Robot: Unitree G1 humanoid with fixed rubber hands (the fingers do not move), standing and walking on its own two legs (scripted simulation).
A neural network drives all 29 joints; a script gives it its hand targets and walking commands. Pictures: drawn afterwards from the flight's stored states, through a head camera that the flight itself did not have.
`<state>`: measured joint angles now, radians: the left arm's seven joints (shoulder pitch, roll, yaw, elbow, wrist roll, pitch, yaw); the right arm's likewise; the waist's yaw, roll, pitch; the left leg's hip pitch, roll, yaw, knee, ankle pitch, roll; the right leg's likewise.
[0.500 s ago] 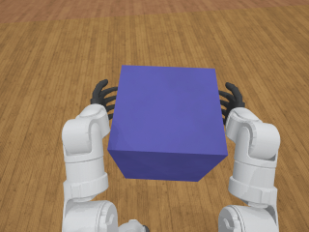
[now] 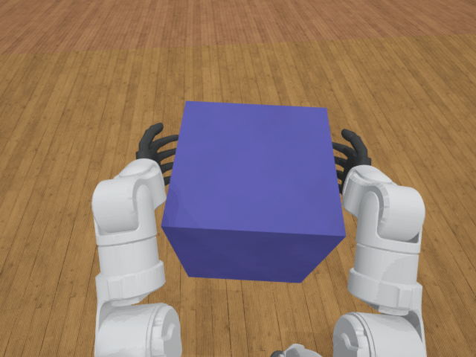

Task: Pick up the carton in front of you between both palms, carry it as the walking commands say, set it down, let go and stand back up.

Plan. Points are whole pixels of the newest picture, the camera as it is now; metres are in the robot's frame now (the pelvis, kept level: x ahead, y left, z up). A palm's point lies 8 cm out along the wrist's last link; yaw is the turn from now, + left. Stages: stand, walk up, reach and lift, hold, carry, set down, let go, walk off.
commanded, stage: carry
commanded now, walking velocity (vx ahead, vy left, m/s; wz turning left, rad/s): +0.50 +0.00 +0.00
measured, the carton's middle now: (249, 202) +0.34 +0.00 +0.09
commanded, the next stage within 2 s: none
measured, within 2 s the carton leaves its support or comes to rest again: neither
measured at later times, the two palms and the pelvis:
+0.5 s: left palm (176, 64) +0.63 +0.15 +0.19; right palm (322, 68) +0.61 -0.15 +0.19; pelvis +0.28 +0.02 +0.03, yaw -2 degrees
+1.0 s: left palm (196, 9) +0.89 +0.14 +0.21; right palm (309, 12) +0.90 -0.16 +0.21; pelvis +0.55 -0.03 +0.06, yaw +0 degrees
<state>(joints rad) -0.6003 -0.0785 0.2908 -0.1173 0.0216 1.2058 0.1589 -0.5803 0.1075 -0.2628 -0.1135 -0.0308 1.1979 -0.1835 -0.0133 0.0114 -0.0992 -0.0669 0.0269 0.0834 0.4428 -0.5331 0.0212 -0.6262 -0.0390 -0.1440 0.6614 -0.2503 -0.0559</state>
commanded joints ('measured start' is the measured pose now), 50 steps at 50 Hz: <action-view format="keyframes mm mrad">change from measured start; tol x32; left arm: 1 -517 -663 -545 7 -168 -12 -1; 50 -595 -728 -588 -27 -214 -24 -15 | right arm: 1 -604 644 569 -71 199 -10 26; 50 -604 692 537 -32 163 -10 13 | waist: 1 133 20 -430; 21 8 -174 -267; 25 -76 322 -426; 50 100 -112 -369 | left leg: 1 -174 104 56 484 758 31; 3 -662 -107 -70 950 39 -5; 14 -768 60 -49 666 219 2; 22 -198 -110 190 117 271 39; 25 290 323 -794 -175 82 271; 42 113 190 -112 -122 527 164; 45 -22 153 28 162 784 81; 48 -688 -112 -28 873 18 -16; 50 -793 -11 -116 1041 47 20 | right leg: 1 693 22 36 -121 -85 -37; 3 883 -294 825 -349 -62 -248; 22 539 -132 43 -75 482 -43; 26 -174 51 174 723 -270 18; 35 -215 -56 118 446 -49 31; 45 380 106 -121 -108 5 -14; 48 866 -301 824 -367 -125 -250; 50 807 -299 652 -250 79 -240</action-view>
